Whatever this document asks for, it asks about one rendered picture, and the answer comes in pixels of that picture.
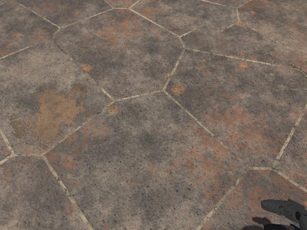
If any right robot hand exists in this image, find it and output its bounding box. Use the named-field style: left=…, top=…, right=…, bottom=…
left=261, top=198, right=307, bottom=230

